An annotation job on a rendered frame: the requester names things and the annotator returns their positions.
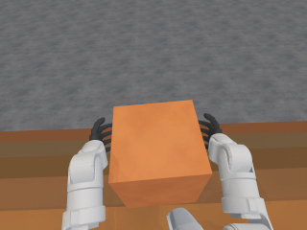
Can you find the left robot forearm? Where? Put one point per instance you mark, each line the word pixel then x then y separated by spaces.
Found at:
pixel 85 183

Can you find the robot right hand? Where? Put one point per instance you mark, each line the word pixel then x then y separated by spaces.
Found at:
pixel 214 128

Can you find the right robot forearm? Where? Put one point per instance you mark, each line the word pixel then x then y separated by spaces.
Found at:
pixel 241 197

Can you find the robot left hand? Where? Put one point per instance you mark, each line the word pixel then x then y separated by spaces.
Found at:
pixel 96 132

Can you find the carton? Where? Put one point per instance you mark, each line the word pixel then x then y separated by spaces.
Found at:
pixel 157 154

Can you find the right robot thigh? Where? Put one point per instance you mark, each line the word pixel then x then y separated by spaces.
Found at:
pixel 181 219

